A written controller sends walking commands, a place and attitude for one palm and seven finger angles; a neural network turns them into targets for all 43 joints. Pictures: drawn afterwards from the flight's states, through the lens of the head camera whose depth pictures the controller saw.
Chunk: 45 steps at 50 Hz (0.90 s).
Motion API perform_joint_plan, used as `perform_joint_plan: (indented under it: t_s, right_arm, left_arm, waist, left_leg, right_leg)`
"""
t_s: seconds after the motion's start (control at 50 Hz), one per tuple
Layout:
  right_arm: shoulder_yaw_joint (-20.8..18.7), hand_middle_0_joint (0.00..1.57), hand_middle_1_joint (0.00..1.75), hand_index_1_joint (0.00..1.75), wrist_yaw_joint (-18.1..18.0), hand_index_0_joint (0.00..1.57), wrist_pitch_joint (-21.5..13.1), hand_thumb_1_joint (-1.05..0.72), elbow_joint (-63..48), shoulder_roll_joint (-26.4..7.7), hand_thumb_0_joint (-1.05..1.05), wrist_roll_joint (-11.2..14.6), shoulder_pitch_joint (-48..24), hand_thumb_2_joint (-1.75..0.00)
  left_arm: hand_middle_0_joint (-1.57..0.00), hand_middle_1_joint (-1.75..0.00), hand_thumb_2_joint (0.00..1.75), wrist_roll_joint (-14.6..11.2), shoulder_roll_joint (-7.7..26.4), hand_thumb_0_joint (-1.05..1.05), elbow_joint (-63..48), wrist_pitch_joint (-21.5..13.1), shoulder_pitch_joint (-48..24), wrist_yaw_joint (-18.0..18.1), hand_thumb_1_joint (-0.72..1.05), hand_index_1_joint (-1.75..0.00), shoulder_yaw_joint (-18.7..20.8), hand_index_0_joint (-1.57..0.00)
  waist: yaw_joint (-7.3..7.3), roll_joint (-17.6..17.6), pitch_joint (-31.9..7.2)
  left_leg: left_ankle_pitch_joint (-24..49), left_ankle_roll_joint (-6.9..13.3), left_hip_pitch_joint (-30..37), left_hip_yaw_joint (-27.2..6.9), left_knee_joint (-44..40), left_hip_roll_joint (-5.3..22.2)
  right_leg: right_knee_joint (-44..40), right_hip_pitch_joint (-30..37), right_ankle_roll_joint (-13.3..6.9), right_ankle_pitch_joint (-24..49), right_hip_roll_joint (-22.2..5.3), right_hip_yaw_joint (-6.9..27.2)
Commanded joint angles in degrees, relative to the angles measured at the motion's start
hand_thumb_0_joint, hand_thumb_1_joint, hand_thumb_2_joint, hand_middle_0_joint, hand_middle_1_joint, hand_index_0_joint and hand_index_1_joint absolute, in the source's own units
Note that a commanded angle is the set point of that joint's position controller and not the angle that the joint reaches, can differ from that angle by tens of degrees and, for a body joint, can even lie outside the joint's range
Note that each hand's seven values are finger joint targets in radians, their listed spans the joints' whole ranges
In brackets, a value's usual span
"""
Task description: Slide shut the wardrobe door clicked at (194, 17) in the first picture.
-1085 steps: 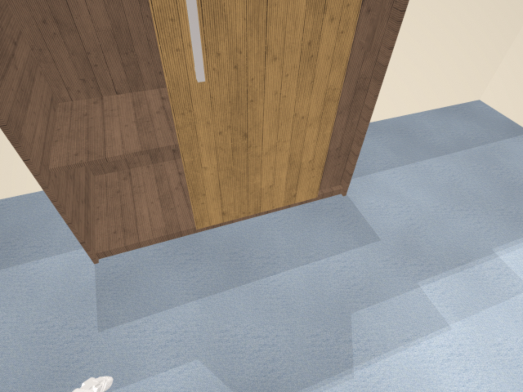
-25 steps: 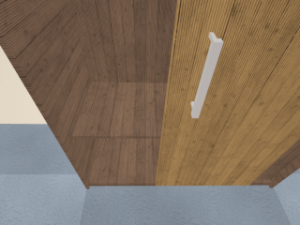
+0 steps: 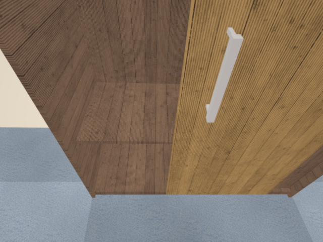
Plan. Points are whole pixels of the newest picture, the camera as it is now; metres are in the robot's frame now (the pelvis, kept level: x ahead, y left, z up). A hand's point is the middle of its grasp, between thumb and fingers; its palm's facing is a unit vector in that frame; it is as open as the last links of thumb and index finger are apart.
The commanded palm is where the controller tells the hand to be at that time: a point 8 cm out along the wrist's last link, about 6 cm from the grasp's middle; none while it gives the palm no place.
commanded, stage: raise the hand with hooked fingers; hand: right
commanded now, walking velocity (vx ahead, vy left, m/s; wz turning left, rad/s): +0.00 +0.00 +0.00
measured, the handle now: (219, 81) +0.49 -0.13 +0.16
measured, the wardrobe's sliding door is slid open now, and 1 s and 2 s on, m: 0.44 0.44 0.44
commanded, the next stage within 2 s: none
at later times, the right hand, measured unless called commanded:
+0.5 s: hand out of the picture +0.14 -0.20 +0.01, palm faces +0.15 +0.99 -0.08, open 9.5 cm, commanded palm +0.14 -0.24 +0.03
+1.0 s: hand (289, 197) +0.21 -0.24 +0.09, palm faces -0.01 +1.00 -0.09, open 12.5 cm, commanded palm +0.18 -0.30 +0.11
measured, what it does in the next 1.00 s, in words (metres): stands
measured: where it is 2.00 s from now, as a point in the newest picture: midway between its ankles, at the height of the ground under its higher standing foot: outside the picture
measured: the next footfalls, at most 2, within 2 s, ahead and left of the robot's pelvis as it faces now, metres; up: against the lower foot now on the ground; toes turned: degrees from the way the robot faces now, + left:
none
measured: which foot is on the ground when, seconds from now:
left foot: down 0.00-1.00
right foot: down 0.00-1.00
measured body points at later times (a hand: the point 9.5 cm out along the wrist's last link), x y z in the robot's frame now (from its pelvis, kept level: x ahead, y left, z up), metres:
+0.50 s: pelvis -0.02 +0.01 -0.04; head -0.01 +0.00 +0.41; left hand +0.22 +0.23 -0.07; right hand +0.12 -0.25 +0.02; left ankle -0.03 +0.09 -0.74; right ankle +0.02 -0.11 -0.74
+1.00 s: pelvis -0.02 -0.02 -0.02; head -0.01 -0.01 +0.43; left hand +0.14 +0.24 -0.09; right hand +0.20 -0.30 +0.10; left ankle -0.03 +0.09 -0.74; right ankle +0.02 -0.11 -0.74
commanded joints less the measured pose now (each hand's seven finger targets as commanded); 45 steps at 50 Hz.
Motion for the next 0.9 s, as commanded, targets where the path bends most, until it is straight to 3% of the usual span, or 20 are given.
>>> perform_joint_plan:
  t_s: [0.0, 0.02, 0.06, 0.1, 0.12, 0.16, 0.18, 0.22, 0.28, 0.3, 0.36, 0.38, 0.46, 0.5, 0.54, 0.6, 0.68, 0.78, 0.8, 0.88]
  right_arm:
    - [4.23, 0.21, 0.37, 0.37, -1.89, 0.21, -5.87, -0.78, -47.74, 0.8, 0.0, 7.02, -12.29, -0.85]
    - [5.0, 0.21, 0.39, 0.39, -1.33, 0.21, -8.03, -0.76, -50.52, 0.6, 0.0, 6.67, -13.06, -0.84]
    - [7.95, 0.21, 0.42, 0.42, -0.32, 0.21, -10.96, -0.71, -53.1, 1.2, 0.0, 7.23, -8.13, -0.82]
    - [5.9, 0.22, 0.45, 0.45, 1.75, 0.22, -14.17, -0.67, -49.54, 0.11, 0.0, 6.82, -11.17, -0.8]
    - [3.16, 0.22, 0.47, 0.47, 3.44, 0.22, -16.47, -0.64, -44.27, -0.69, 0.0, 6.67, -9.72, -0.79]
    - [-3.32, 0.22, 0.5, 0.5, 9.59, 0.22, -22.08, -0.6, -32.91, -1.8, 0.0, 8.48, 4.29, -0.77]
    - [-8.86, 0.22, 0.51, 0.51, 13.36, 0.22, -24.22, -0.57, -28.54, -5.84, 0.0, 9.11, 9.39, -0.76]
    - [-14.59, 0.23, 0.54, 0.54, 20.5, 0.23, -28.86, -0.53, -31.91, -10.14, 0.0, 11.21, 8.09, -0.74]
    - [-17.39, 0.23, 0.58, 0.58, 20.8, 0.23, -25.37, -0.46, -43.57, -14.32, 0.0, 9.88, 6.42, -0.71]
    - [-14.65, 0.23, 0.6, 0.6, 20.21, 0.23, -24.22, -0.43, -50.86, -12.51, 0.0, 10.69, 2.51, -0.7]
    - [-16.42, 0.24, 0.64, 0.64, 16.6, 0.24, -26.44, -0.36, -62.96, -12.93, 0.0, 11.36, -5.27, -0.67]
    - [-15.88, 0.24, 0.66, 0.66, 16.18, 0.24, -28.22, -0.34, -66.68, -13.44, 0.0, 11.6, -9.55, -0.66]
    - [-9.03, 0.25, 0.72, 0.72, 19.58, 0.25, -35.57, -0.25, -64.78, -9.66, 0.0, 13.22, -19.09, -0.62]
    - [-8.04, 0.25, 0.75, 0.75, 23.58, 0.25, -35.14, -0.2, -60.43, -11.31, 0.0, 14.16, -23.05, -0.6]
    - [-9.79, 0.25, 0.78, 0.78, 27.22, 0.25, -31.06, -0.15, -53.63, -14.24, 0.0, 14.28, -21.49, -0.58]
    - [-16.11, 0.26, 0.82, 0.82, 30.65, 0.26, -21.3, -0.08, -46.63, -19.0, 0.0, 15.42, -18.37, -0.55]
    - [-27.73, 0.27, 0.88, 0.88, 27.64, 0.27, -13.36, 0.01, -48.59, -24.34, 0.0, 19.12, -15.08, -0.51]
    - [-28.15, 0.27, 0.96, 0.96, 22.49, 0.27, -16.89, 0.13, -58.62, -21.13, 0.0, 20.3, -15.78, -0.46]
    - [-25.6, 0.27, 0.98, 0.98, 22.86, 0.27, -17.54, 0.15, -58.88, -19.97, 0.0, 19.49, -17.46, -0.45]
    - [-21.05, 0.28, 1.03, 1.03, 25.75, 0.28, -15.62, 0.24, -52.96, -19.45, 0.0, 17.23, -20.33, -0.41]
  left_arm:
    - [-0.2, -0.3, 0.9, -3.42, 9.53, 0.0, -17.96, -11.55, -7.23, 1.57, 0.9, -0.3, 3.03, -0.2]
    - [-0.2, -0.3, 0.9, -3.64, 10.84, 0.0, -18.81, -13.13, -8.83, 2.56, 0.9, -0.3, 2.84, -0.2]
    - [-0.2, -0.3, 0.9, -2.88, 12.62, 0.0, -21.01, -16.12, -9.31, 3.5, 0.9, -0.3, 2.73, -0.2]
    - [-0.2, -0.3, 0.9, -1.62, 13.08, 0.0, -23.22, -16.64, -8.99, 3.05, 0.9, -0.3, 3.57, -0.2]
    - [-0.2, -0.3, 0.9, -0.8, 12.94, 0.0, -23.8, -16.31, -9.64, 2.51, 0.9, -0.3, 4.27, -0.2]
    - [-0.2, -0.3, 0.9, -0.31, 12.52, 0.0, -25.58, -15.17, -11.81, 0.89, 0.9, -0.3, 5.44, -0.2]
    - [-0.2, -0.3, 0.9, -0.85, 12.48, 0.0, -26.55, -14.04, -12.74, -0.41, 0.9, -0.3, 6.07, -0.2]
    - [-0.2, -0.3, 0.9, -0.77, 13.03, 0.0, -30.84, -12.11, -15.39, -1.79, 0.9, -0.3, 6.6, -0.2]
    - [-0.2, -0.3, 0.9, -0.81, 11.43, 0.0, -36.59, -8.15, -17.66, -1.91, 0.9, -0.3, 6.44, -0.2]
    - [-0.2, -0.3, 0.9, -1.14, 11.0, 0.0, -39.27, -7.23, -18.73, -1.79, 0.9, -0.3, 5.8, -0.2]
    - [-0.2, -0.3, 0.9, -0.69, 9.55, 0.0, -39.66, -6.28, -14.51, -1.07, 0.9, -0.3, 5.63, -0.2]
    - [-0.2, -0.3, 0.9, -0.09, 9.94, 0.0, -38.88, -6.3, -12.67, -0.86, 0.9, -0.3, 5.42, -0.2]
    - [-0.2, -0.3, 0.9, -0.49, 10.93, 0.0, -34.59, -9.39, -11.16, 0.17, 0.9, -0.3, 3.88, -0.2]
    - [-0.2, -0.3, 0.9, -1.34, 12.58, 0.0, -33.2, -10.87, -11.17, 0.86, 0.9, -0.3, 3.41, -0.2]
    - [-0.2, -0.3, 0.9, -2.03, 13.6, 0.0, -32.7, -11.65, -11.56, 1.54, 0.9, -0.3, 3.29, -0.2]
    - [-0.2, -0.3, 0.9, -3.1, 13.93, 0.0, -33.28, -11.42, -13.16, 2.31, 0.9, -0.3, 3.05, -0.2]
    - [-0.2, -0.3, 0.9, -2.77, 12.17, 0.0, -34.71, -10.6, -16.45, 2.75, 0.9, -0.3, 2.38, -0.2]
    - [-0.2, -0.3, 0.9, -2.22, 10.99, 0.0, -33.93, -12.94, -14.73, 1.47, 0.9, -0.3, 2.21, -0.2]
    - [-0.2, -0.3, 0.9, -2.41, 11.43, 0.0, -33.48, -13.77, -14.22, 1.18, 0.9, -0.3, 2.23, -0.2]
    - [-0.2, -0.3, 0.9, -3.02, 13.55, 0.0, -31.85, -15.61, -12.63, 1.29, 0.9, -0.3, 2.81, -0.2]
  waist:
    - [3.77, -2.81, -5.72]
    - [3.96, 0.31, -7.17]
    - [4.35, 3.76, -3.41]
    - [5.74, 12.01, -0.61]
    - [4.67, 15.58, 1.57]
    - [-0.28, 22.13, 1.1]
    - [-2.89, 20.27, -0.23]
    - [-3.33, 13.62, -6.22]
    - [-6.26, -6.04, -12.72]
    - [-4.96, -9.09, -14.17]
    - [-1.51, -8.74, -18.74]
    - [0.17, -5.63, -17.39]
    - [6.11, -3.76, -10.27]
    - [7.53, -2.45, -7.76]
    - [6.56, 1.42, -9.01]
    - [2.57, 1.91, -11.89]
    - [-2.5, 2.93, -17.38]
    - [-2.33, -1.36, -15.57]
    - [-0.98, -4.18, -13.09]
    - [1.14, -2.53, -7.96]
  left_leg:
    - [1.5, -0.48, -9.08, 1.24, 0.25, 2.27]
    - [-1.36, -0.97, -10.17, 0.53, -0.08, 1.87]
    - [-6.57, -1.41, -15.75, -0.95, -1.43, 1.27]
    - [-8.61, -1.93, -20.92, -1.24, -0.44, 1.22]
    - [-10.55, -2.1, -24.48, -0.92, 0.75, 1.1]
    - [-9.35, -1.85, -24.34, -1.33, 4.63, 1.17]
    - [-3.2, -1.39, -21.26, -3.19, 6.44, 2.06]
    - [8.63, -1.5, -15.81, -4.66, 11.01, 3.22]
    - [14.38, -0.11, -11.41, -3.69, 14.24, 2.8]
    - [13.27, 0.14, -12.26, -3.15, 14.56, 2.14]
    - [14.5, -0.63, -15.29, -2.63, 14.25, 0.95]
    - [14.19, -0.94, -17.42, -2.78, 14.29, 0.29]
    - [3.12, -1.55, -27.01, -2.72, 12.27, -0.45]
    - [-1.91, -1.6, -27.29, -4.45, 9.65, -0.12]
    - [-6.14, -2.06, -24.97, -6.39, 6.78, 0.54]
    - [-7.39, -2.64, -18.7, -8.57, 3.9, 2.46]
    - [0.34, -2.96, -10.09, -6.32, 4.47, 2.81]
    - [10.49, -2.11, -10.4, -0.86, 5.73, 0.59]
    - [10.03, -1.98, -12.34, -0.72, 5.19, 0.39]
    - [6.46, -1.98, -14.56, -0.71, 2.64, 0.13]
  right_leg:
    - [-3.45, 0.36, -1.0, -0.93, -1.66, 5.97]
    - [-2.5, 1.39, -1.27, -3.36, -1.8, 5.18]
    - [0.11, -0.45, -1.57, -5.35, -0.42, 5.15]
    - [4.3, -4.43, -1.22, -4.39, 0.77, 5.75]
    - [6.04, -8.0, -0.63, -4.97, 0.96, 5.72]
    - [9.07, -15.95, 0.61, -4.27, 0.87, 5.36]
    - [10.83, -18.39, 1.32, -2.13, 1.48, 4.71]
    - [14.07, -19.8, 1.76, 0.9, 2.78, 2.79]
    - [13.76, -14.76, 0.9, 5.66, 3.15, -0.01]
    - [13.48, -12.89, 0.58, 5.68, 2.69, -0.24]
    - [15.19, -8.34, -0.51, 8.52, 1.0, 1.63]
    - [16.02, -8.87, -0.83, 8.4, 0.52, 3.22]
    - [17.69, -9.91, -1.23, 0.58, -0.41, 5.66]
    - [18.09, -11.32, -1.32, -3.55, -0.4, 6.6]
    - [17.16, -12.7, -1.52, -6.02, -0.17, 6.69]
    - [14.8, -13.28, -1.58, -5.01, 0.3, 5.93]
    - [11.49, -10.03, -1.16, 1.38, 0.16, 5.88]
    - [7.52, -5.1, -0.85, 7.68, -0.24, 5.25]
    - [7.08, -4.32, -0.86, 7.07, -0.22, 4.83]
    - [5.47, -3.03, -1.22, 3.59, -0.57, 5.5]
